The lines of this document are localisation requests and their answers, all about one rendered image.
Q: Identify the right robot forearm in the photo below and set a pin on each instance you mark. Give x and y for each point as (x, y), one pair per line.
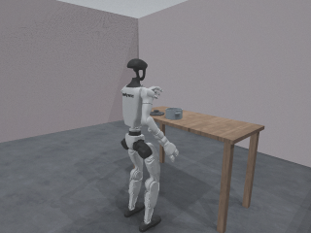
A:
(159, 135)

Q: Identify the right robot upper arm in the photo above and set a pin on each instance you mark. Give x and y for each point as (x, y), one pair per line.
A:
(147, 96)

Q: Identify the right robot shin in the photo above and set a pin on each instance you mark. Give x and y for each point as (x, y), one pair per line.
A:
(150, 198)

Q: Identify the lid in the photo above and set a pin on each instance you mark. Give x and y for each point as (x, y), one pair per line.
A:
(156, 113)

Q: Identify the table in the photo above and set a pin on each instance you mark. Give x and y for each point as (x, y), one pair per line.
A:
(229, 131)

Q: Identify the pot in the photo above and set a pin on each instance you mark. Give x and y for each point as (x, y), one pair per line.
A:
(174, 113)

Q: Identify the left robot hand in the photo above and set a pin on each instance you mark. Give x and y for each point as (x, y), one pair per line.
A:
(155, 89)

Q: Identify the right robot hand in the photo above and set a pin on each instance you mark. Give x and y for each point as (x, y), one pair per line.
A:
(169, 149)

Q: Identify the right robot thigh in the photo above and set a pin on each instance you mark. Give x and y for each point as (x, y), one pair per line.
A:
(148, 152)

